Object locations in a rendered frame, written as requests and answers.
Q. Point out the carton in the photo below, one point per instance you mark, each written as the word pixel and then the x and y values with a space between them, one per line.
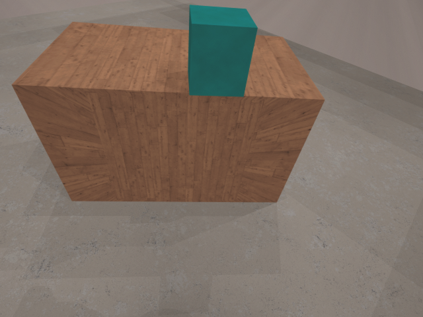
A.
pixel 221 42

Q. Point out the pedestal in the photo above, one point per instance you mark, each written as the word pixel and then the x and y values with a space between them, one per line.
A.
pixel 111 106

